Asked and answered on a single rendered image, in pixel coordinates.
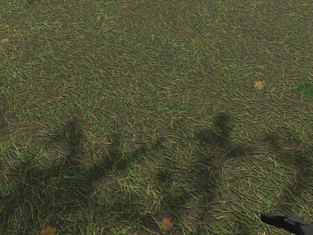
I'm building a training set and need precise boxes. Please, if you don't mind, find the right robot hand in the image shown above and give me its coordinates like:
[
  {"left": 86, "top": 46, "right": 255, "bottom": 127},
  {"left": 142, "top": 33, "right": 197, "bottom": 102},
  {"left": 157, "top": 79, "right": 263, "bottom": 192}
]
[{"left": 260, "top": 211, "right": 313, "bottom": 235}]

